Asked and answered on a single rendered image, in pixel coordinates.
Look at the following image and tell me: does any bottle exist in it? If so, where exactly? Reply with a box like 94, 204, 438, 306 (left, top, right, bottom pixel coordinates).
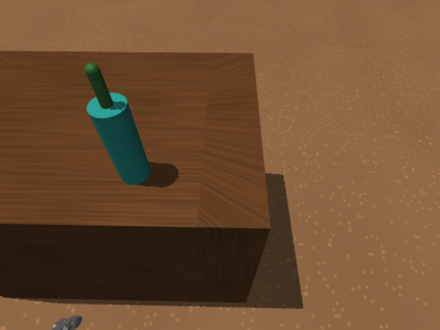
85, 63, 151, 185

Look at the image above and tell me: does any left robot hand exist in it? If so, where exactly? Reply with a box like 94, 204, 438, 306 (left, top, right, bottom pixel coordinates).
52, 316, 82, 330

